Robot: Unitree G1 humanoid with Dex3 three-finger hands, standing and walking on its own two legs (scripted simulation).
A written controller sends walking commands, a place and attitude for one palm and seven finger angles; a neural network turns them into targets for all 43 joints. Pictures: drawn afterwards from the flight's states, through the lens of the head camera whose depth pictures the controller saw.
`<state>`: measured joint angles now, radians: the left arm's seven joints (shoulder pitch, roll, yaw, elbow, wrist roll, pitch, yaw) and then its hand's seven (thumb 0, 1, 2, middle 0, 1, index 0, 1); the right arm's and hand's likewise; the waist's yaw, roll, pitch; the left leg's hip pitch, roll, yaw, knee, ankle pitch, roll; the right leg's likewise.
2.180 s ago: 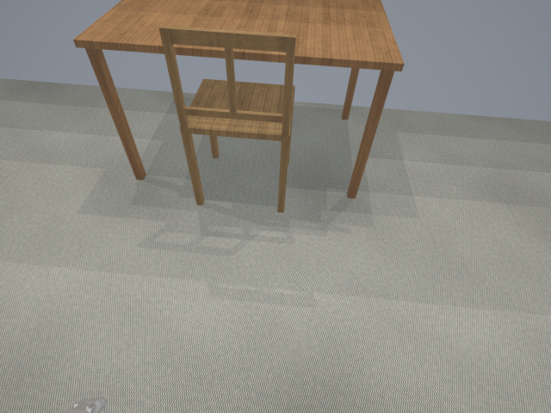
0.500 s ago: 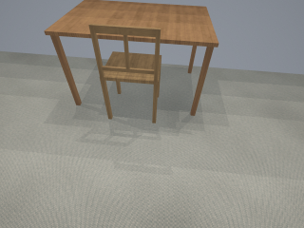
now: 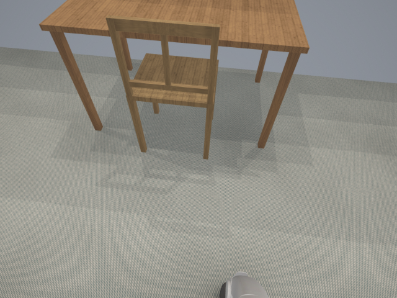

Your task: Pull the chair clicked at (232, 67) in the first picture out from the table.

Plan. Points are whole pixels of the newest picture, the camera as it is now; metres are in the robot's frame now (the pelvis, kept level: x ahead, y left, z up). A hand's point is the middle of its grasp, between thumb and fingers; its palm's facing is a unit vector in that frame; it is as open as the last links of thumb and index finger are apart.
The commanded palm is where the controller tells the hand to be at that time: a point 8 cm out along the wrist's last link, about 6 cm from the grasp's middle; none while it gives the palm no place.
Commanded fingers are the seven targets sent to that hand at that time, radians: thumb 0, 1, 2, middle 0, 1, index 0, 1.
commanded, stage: walk to a spot facing it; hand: left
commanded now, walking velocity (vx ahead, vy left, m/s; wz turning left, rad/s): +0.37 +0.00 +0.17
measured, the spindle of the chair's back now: (166, 61) +1.01 +0.13 -0.11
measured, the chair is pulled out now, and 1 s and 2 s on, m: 0.00 0.00 0.00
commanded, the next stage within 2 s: turn to face it in 0.26 s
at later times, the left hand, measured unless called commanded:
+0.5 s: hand out of the picture +0.15 +0.17 -0.18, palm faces +0.25 -0.95 -0.19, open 7.3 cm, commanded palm none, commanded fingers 0.00 0.90 0.90 -0.20 -0.30 -0.20 -0.30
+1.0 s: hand (133, 237) +0.29 +0.17 -0.17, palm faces +0.09 -0.97 -0.22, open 7.4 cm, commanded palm none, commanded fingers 0.00 0.90 0.90 -0.20 -0.30 -0.20 -0.30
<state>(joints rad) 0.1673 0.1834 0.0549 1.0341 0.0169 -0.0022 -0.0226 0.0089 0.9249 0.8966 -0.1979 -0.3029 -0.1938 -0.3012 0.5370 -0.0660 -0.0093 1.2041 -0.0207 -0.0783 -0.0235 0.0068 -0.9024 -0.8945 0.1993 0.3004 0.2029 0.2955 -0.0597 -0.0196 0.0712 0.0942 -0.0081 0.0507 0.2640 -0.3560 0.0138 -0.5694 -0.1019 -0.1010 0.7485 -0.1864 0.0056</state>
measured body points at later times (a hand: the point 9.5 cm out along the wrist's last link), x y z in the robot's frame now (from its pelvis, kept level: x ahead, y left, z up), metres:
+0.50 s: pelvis +0.20 -0.01 +0.00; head +0.22 +0.01 +0.45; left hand +0.14 +0.22 -0.17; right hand +0.38 -0.23 -0.12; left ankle +0.30 +0.12 -0.72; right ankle +0.16 -0.13 -0.74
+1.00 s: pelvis +0.26 -0.01 +0.00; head +0.27 -0.03 +0.44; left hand +0.28 +0.22 -0.15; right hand +0.32 -0.25 -0.16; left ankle +0.27 +0.11 -0.71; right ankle +0.27 -0.11 -0.74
